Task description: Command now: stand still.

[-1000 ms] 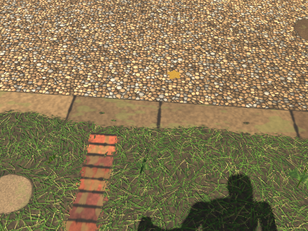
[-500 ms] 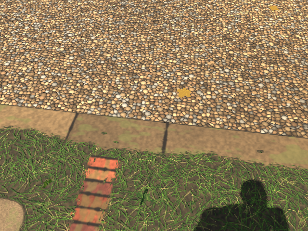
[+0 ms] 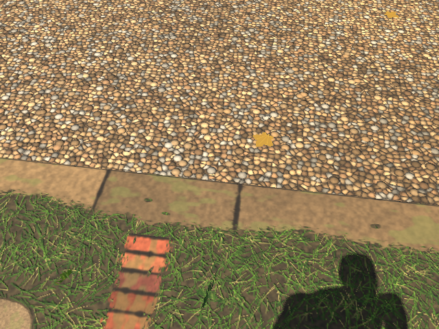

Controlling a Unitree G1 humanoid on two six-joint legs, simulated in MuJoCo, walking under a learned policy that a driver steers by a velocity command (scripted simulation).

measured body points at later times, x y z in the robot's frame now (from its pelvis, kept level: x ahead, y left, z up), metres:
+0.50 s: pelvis +0.05 +0.01 -0.01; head +0.06 +0.02 +0.44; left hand +0.06 +0.26 -0.17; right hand +0.05 -0.23 -0.16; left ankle -0.03 +0.12 -0.73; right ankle +0.03 -0.11 -0.73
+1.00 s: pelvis +0.27 +0.01 -0.03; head +0.31 +0.02 +0.42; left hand +0.53 +0.20 -0.13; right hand +0.16 -0.23 -0.16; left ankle +0.03 +0.14 -0.66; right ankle +0.37 -0.06 -0.74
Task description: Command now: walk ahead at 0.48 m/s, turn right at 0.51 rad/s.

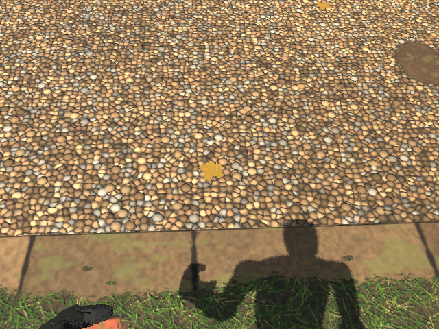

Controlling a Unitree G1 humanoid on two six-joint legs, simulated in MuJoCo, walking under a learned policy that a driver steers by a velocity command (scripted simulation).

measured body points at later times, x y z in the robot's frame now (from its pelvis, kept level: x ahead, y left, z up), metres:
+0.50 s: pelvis +0.24 +0.04 +0.02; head +0.28 +0.04 +0.46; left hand +0.38 +0.29 -0.11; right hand +0.37 -0.24 -0.07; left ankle +0.37 +0.11 -0.71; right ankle +0.11 -0.06 -0.65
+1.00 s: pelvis +0.30 +0.01 +0.02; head +0.30 +0.00 +0.47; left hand +0.45 +0.23 -0.11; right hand +0.33 -0.26 -0.10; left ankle +0.37 +0.11 -0.71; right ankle +0.24 -0.10 -0.71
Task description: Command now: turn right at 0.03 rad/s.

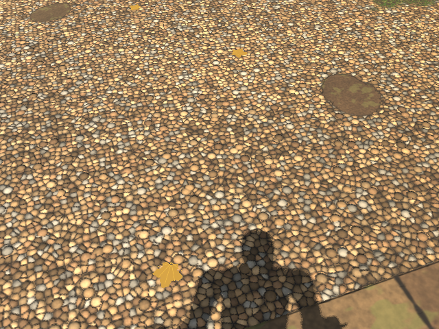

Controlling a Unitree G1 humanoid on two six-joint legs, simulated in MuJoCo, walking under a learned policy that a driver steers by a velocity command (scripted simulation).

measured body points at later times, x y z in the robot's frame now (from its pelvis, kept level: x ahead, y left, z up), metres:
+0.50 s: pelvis +0.05 +0.01 +0.00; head +0.04 +0.02 +0.45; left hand +0.05 +0.27 -0.15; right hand +0.13 -0.25 -0.14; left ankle +0.05 +0.11 -0.73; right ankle -0.02 -0.13 -0.73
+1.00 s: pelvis +0.26 -0.01 -0.01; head +0.29 -0.02 +0.44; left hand +0.50 +0.20 -0.09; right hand +0.16 -0.27 -0.14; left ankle +0.06 +0.11 -0.73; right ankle +0.41 -0.12 -0.73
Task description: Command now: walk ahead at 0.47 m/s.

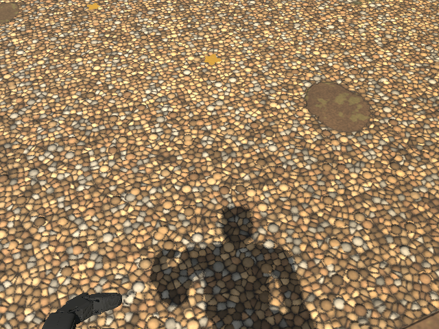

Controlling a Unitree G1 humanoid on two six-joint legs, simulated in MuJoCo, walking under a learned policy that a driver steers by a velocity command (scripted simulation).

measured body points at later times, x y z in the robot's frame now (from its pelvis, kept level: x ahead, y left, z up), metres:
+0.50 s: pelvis +0.27 -0.01 +0.02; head +0.29 -0.01 +0.46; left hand +0.24 +0.26 -0.12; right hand +0.48 -0.23 -0.09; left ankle +0.46 +0.14 -0.68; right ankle +0.15 -0.11 -0.72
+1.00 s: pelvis +0.56 +0.05 +0.02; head +0.59 +0.08 +0.47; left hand +0.71 +0.35 -0.06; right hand +0.69 -0.21 -0.09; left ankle +0.46 +0.12 -0.72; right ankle +0.79 -0.04 -0.68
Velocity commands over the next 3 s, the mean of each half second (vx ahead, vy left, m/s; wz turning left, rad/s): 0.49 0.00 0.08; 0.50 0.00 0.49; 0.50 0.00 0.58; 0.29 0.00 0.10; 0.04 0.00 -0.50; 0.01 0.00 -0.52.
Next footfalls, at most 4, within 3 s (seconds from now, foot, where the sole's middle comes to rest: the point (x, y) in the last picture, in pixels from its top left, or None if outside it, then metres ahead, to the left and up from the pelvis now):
0.02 right None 0.19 -0.11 -0.76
0.58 left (172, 319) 0.50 0.13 -0.76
1.08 right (207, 220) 0.83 0.00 -0.76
1.62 left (99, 205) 0.92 0.38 -0.76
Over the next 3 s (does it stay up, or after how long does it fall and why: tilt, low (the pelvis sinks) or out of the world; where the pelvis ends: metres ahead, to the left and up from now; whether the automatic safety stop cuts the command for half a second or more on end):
stays up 1.04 0.34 0.01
